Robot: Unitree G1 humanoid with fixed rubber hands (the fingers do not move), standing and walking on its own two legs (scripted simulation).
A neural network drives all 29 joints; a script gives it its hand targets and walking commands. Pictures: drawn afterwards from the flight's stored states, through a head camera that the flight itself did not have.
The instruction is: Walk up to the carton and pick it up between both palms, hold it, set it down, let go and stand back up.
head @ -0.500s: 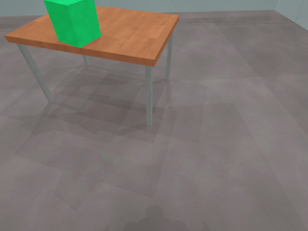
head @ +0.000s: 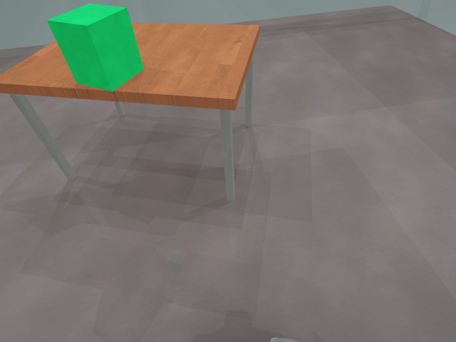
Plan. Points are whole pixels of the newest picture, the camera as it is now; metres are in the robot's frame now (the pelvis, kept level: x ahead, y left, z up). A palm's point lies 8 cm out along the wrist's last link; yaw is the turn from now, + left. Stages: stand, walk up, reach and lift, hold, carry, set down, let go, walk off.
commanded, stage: walk up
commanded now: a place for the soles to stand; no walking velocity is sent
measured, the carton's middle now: (100, 47) +1.21 +0.48 +0.05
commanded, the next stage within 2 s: none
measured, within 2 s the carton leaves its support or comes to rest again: neither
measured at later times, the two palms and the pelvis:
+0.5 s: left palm out of the picture +0.17 +0.49 -0.08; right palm (317, 251) +0.33 -0.19 -0.10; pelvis +0.16 +0.13 -0.02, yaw +2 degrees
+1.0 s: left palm out of the picture +0.34 +0.60 -0.06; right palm (266, 242) +0.37 -0.08 -0.13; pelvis +0.30 +0.24 -0.02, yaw -2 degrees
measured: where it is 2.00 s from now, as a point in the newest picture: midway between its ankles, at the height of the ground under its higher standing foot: (114, 284)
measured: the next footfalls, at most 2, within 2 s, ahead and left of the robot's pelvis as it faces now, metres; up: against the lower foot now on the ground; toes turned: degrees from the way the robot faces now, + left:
right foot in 0.04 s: +0.14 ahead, -0.07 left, +0.00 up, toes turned -4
left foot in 0.48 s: +0.31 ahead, +0.29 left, +0.00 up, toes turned +5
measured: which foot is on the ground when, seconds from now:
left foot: down 0.00-0.06, up 0.08-0.46, down 0.48-0.82, up 0.84-1.00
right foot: up 0.00-0.02, down 0.04-0.52, up 0.54-0.78, down 0.80-1.00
